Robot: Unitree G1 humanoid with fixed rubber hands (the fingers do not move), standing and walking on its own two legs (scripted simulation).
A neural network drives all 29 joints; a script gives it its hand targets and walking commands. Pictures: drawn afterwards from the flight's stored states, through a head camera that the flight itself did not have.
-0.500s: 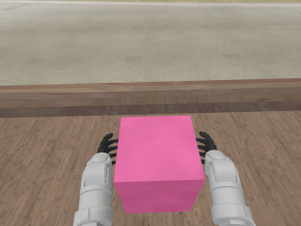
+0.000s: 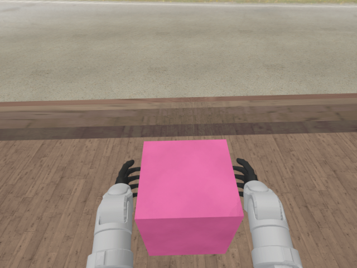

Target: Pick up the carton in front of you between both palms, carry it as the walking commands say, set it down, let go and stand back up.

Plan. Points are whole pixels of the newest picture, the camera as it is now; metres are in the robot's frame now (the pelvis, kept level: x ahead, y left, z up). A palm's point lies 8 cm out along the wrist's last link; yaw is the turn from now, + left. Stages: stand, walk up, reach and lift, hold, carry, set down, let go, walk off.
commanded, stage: hold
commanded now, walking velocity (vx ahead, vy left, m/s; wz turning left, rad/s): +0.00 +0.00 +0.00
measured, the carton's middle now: (186, 199) +0.30 +0.00 -0.03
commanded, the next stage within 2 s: carry in 0.34 s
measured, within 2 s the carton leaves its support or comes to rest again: neither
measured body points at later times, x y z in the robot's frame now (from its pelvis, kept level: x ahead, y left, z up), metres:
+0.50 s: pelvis +0.01 +0.01 -0.01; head -0.03 +0.01 +0.44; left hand +0.31 +0.16 +0.05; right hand +0.31 -0.14 +0.05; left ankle +0.00 +0.13 -0.74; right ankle +0.02 -0.14 -0.75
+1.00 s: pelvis +0.22 +0.03 +0.00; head +0.22 +0.03 +0.45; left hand +0.48 +0.20 +0.08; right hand +0.50 -0.11 +0.08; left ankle +0.28 +0.14 -0.72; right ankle +0.11 -0.09 -0.75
